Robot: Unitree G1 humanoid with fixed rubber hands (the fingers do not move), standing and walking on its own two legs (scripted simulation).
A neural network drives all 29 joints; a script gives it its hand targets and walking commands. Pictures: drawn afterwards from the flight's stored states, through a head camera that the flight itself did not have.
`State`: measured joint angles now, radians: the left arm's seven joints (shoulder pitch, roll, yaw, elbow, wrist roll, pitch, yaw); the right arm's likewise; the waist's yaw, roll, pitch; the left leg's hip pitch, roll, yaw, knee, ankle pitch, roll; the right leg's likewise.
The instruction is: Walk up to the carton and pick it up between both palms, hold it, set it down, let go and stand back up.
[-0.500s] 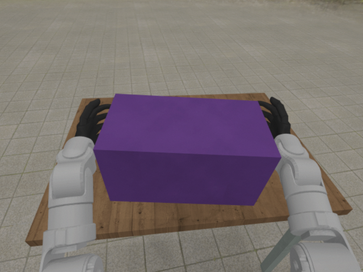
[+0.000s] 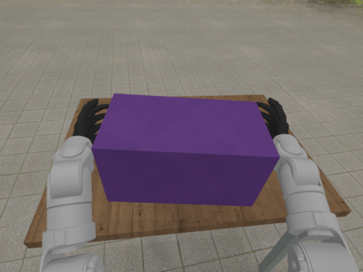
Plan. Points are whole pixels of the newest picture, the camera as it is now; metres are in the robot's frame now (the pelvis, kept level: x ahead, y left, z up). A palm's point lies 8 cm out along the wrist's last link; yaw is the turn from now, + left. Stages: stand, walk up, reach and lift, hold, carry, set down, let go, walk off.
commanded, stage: hold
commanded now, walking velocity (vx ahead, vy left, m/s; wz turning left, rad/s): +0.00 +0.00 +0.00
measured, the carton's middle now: (183, 150) +0.34 +0.00 +0.14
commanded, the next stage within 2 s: none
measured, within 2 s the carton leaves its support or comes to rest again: neither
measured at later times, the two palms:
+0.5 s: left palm (86, 137) +0.34 +0.20 +0.18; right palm (277, 134) +0.36 -0.20 +0.18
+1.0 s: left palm (86, 136) +0.34 +0.20 +0.18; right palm (277, 134) +0.36 -0.20 +0.18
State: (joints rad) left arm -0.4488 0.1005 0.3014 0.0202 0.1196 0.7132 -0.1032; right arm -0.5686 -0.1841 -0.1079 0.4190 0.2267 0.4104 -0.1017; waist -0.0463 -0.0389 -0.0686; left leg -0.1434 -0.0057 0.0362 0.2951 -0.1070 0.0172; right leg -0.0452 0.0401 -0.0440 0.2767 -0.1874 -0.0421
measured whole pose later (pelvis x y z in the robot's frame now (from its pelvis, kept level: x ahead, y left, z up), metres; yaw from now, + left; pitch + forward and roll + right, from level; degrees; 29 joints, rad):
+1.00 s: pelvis +0.00 +0.00 +0.00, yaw +0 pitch -2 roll +0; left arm -0.46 0.10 0.31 0.05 0.12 0.70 -0.11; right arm -0.58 -0.18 -0.11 0.43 0.22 0.41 -0.10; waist -0.04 -0.04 -0.07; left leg -0.15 0.00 0.04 0.29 -0.10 0.02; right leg -0.05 0.04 -0.04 0.28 -0.18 -0.04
